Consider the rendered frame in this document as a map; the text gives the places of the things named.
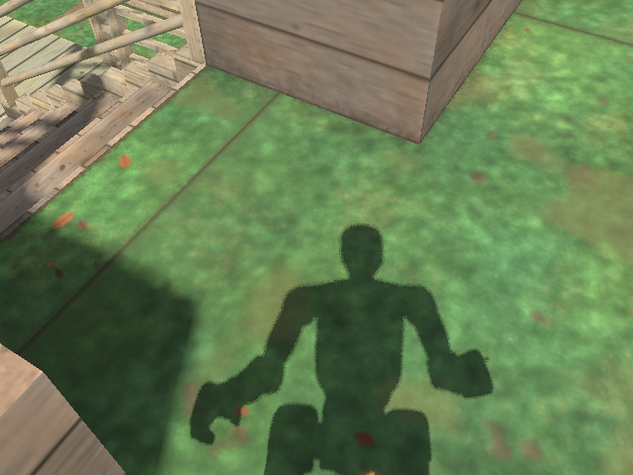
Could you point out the stairs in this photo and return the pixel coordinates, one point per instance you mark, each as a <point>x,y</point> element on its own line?
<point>25,196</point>

